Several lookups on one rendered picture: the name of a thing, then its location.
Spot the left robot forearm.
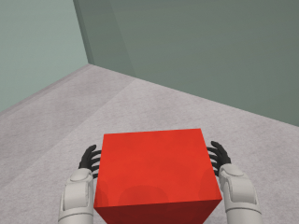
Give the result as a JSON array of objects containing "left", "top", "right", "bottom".
[{"left": 58, "top": 168, "right": 94, "bottom": 224}]

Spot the right robot hand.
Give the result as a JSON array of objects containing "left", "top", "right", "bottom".
[{"left": 206, "top": 141, "right": 232, "bottom": 177}]

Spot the carton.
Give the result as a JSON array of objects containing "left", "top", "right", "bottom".
[{"left": 93, "top": 128, "right": 222, "bottom": 224}]

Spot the right robot forearm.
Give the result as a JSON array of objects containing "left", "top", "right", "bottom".
[{"left": 219, "top": 163, "right": 263, "bottom": 224}]

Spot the left robot hand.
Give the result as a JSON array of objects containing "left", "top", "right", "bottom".
[{"left": 78, "top": 145, "right": 102, "bottom": 179}]

